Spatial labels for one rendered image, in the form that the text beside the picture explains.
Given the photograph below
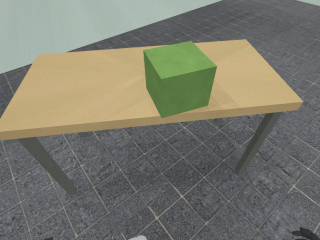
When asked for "table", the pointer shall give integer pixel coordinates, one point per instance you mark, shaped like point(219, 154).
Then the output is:
point(83, 91)

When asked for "carton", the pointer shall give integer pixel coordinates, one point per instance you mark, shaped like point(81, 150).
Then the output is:
point(179, 77)

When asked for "robot right hand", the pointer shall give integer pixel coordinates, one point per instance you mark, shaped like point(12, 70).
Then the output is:
point(305, 233)

